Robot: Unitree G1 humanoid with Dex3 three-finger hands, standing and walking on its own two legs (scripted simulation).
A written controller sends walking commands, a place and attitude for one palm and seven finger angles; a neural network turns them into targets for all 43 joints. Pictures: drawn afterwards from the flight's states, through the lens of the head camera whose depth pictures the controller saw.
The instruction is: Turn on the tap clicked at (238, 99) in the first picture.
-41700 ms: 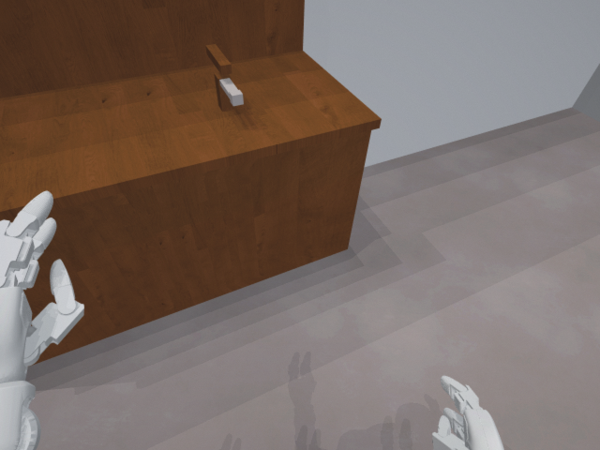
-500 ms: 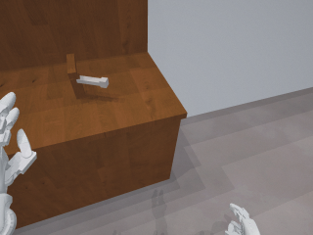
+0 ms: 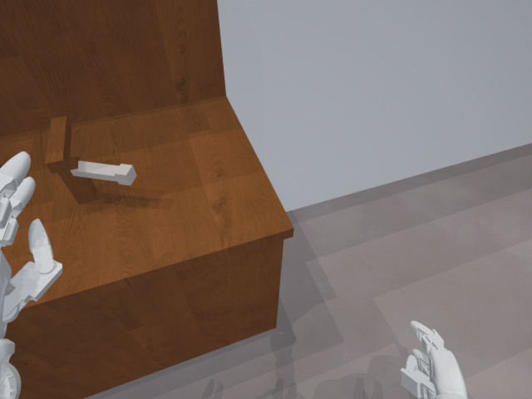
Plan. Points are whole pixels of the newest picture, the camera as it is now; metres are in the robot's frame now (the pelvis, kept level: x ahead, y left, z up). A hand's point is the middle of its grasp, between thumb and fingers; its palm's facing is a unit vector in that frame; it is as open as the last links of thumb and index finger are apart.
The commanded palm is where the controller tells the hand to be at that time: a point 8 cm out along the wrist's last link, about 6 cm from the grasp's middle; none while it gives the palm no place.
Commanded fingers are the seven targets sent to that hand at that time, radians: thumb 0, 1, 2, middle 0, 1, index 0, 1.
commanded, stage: come to a stop and stand still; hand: left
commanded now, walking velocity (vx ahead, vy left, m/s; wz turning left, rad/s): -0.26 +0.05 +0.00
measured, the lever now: (125, 174) +0.49 +0.30 +0.04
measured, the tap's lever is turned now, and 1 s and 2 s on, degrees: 61 61 61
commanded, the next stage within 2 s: look again from close up in 1.08 s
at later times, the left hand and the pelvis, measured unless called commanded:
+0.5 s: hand (43, 231) +0.25 +0.26 +0.18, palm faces +0.36 -0.78 -0.51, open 7.4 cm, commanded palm +0.18 +0.29 +0.19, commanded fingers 0.00 0.90 0.90 -0.20 -0.30 -0.20 -0.30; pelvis +0.02 +0.01 +0.02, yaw -1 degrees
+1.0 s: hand out of the picture +0.21 +0.33 +0.19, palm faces +0.43 -0.85 -0.31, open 7.4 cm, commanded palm +0.15 +0.35 +0.19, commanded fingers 0.00 0.90 0.90 -0.20 -0.30 -0.20 -0.30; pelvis -0.02 +0.08 +0.01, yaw -1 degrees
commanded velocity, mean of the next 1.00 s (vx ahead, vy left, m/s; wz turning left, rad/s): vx -0.06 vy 0.01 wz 0.00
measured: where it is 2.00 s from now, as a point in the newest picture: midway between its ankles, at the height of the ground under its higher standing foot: outside the picture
